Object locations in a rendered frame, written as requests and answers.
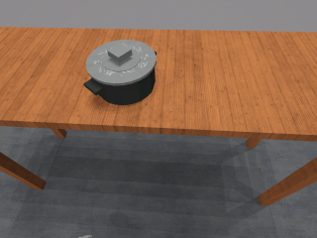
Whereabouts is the lid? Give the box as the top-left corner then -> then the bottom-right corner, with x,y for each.
85,40 -> 157,86

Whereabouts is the knob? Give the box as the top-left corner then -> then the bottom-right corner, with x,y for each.
107,43 -> 133,63

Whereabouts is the pot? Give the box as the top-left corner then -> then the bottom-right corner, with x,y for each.
83,52 -> 157,105

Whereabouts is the table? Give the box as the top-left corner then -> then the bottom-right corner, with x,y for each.
0,27 -> 317,206

